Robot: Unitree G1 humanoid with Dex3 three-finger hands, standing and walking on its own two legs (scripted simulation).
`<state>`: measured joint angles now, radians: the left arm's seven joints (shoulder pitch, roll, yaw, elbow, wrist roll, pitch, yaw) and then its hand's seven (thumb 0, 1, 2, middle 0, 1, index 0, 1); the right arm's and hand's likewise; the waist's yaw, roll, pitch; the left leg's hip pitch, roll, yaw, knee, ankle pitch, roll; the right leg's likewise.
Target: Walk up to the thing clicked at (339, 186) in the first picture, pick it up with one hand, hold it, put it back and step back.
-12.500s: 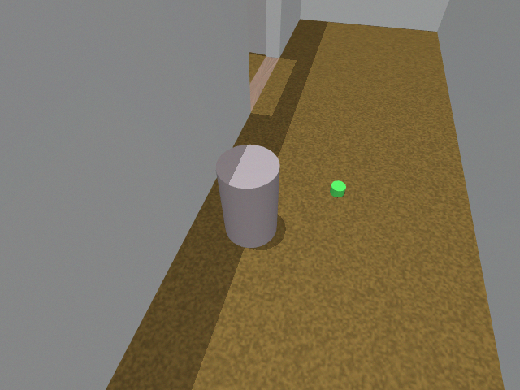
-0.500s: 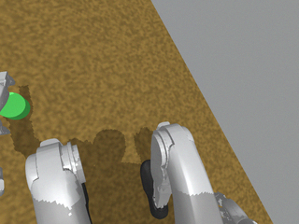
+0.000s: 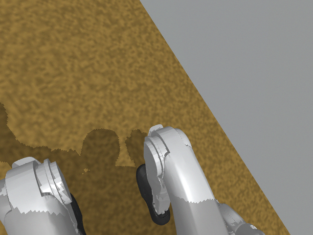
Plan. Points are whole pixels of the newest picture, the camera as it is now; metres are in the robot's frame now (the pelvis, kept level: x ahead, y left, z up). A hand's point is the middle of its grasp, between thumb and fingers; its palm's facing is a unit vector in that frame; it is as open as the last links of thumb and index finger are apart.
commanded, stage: rest palm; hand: left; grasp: from above
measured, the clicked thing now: out of the picture +0.42 +0.34 -0.27
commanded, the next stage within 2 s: close in 0.82 s
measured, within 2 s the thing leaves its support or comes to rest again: neither
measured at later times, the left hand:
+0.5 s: hand out of the picture +0.40 +0.33 -0.25, palm faces -0.41 -0.18 -0.89, open 14.1 cm
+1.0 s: hand out of the picture +0.40 +0.34 -0.26, palm faces -0.43 -0.19 -0.88, open 13.8 cm
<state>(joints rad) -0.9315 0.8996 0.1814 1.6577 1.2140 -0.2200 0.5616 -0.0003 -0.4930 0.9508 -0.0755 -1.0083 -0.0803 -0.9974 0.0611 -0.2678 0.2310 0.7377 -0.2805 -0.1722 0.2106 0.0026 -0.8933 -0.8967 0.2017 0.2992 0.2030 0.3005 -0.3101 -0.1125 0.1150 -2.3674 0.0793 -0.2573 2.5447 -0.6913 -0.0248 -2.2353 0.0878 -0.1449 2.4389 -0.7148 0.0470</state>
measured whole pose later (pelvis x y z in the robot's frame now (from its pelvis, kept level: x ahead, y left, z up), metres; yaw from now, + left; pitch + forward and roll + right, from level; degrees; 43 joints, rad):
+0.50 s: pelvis +0.00 +0.00 +0.00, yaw -1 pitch +26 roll -12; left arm -0.91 0.92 0.15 1.68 1.25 -0.24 0.67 0.00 -0.49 0.96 -0.08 -0.99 -0.08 -0.99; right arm 0.02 -0.31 0.25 0.73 -0.31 -0.23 0.25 0.00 -0.89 -0.90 0.20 0.30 0.20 0.30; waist -0.31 -0.16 0.12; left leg -2.36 0.07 -0.29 2.57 -0.70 -0.02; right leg -2.21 0.10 -0.17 2.44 -0.72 0.06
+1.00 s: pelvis +0.00 +0.01 +0.00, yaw -2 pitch +25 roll -13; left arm -0.90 0.96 0.15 1.70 1.23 -0.26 0.67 0.00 -0.44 0.92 -0.09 -1.03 -0.10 -1.01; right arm 0.01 -0.32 0.29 0.73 -0.32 -0.25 0.27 0.00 -0.89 -0.90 0.20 0.30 0.20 0.30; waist -0.31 -0.17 0.16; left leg -2.34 0.07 -0.31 2.58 -0.71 -0.03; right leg -2.19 0.10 -0.18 2.43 -0.72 0.06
